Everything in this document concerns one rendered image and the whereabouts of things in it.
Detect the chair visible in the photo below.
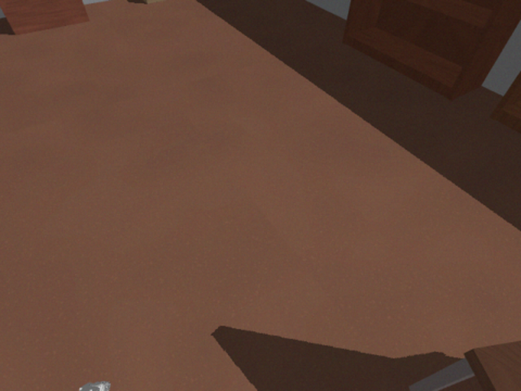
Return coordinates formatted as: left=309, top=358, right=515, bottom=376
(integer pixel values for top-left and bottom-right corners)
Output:
left=409, top=340, right=521, bottom=391

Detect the bookshelf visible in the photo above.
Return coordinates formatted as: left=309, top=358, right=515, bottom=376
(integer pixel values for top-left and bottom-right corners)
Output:
left=342, top=0, right=521, bottom=101
left=489, top=71, right=521, bottom=134

